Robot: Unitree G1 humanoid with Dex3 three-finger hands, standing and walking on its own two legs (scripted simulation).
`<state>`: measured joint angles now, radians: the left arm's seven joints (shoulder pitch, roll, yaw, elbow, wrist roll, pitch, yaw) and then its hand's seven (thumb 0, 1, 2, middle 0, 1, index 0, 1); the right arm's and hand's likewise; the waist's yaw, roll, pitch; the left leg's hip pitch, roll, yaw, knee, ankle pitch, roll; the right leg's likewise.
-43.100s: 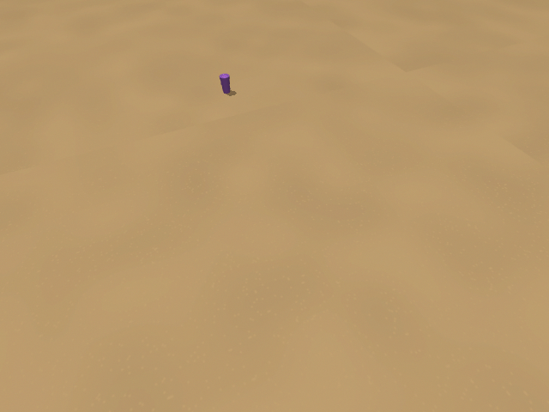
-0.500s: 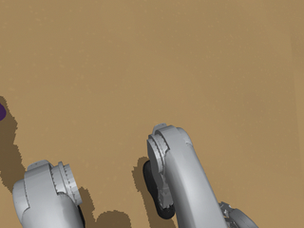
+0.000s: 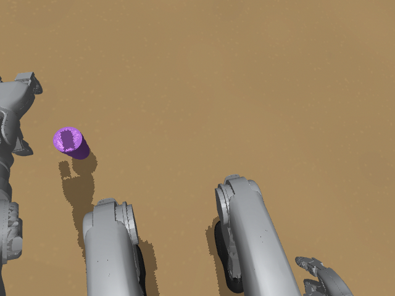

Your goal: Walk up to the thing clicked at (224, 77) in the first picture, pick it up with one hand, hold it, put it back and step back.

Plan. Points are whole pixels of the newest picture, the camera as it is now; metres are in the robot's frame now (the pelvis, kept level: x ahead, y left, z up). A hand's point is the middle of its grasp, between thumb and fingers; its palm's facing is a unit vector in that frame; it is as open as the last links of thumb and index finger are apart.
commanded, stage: withdraw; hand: left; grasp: from above
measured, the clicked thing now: (75, 146) +0.51 +0.27 -0.32
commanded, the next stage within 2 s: home in 0.40 s
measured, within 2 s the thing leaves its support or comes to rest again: neither
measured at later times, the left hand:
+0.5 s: hand (37, 127) +0.51 +0.30 -0.17, palm faces -0.35 -0.03 -0.94, open 13.8 cm
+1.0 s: hand out of the picture +0.38 +0.28 -0.01, palm faces -0.32 -0.50 -0.80, open 8.7 cm
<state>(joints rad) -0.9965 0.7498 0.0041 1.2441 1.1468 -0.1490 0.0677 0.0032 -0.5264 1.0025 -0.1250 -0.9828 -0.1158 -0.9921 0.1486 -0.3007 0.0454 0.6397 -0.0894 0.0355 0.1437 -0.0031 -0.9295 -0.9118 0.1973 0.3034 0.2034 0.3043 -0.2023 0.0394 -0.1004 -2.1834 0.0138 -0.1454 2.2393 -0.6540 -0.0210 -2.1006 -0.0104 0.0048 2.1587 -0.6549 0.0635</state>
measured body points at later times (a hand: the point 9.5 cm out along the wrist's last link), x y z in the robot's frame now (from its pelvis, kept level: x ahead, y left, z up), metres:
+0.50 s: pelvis +0.00 +0.00 -0.04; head +0.24 +0.07 +0.33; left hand +0.52 +0.30 -0.12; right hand +0.01 -0.27 -0.14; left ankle +0.09 +0.13 -0.35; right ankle +0.11 -0.15 -0.35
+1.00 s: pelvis +0.01 +0.00 +0.09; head +0.19 +0.05 +0.50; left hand +0.40 +0.31 +0.04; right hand +0.16 -0.26 -0.02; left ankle +0.09 +0.13 -0.35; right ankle +0.11 -0.15 -0.35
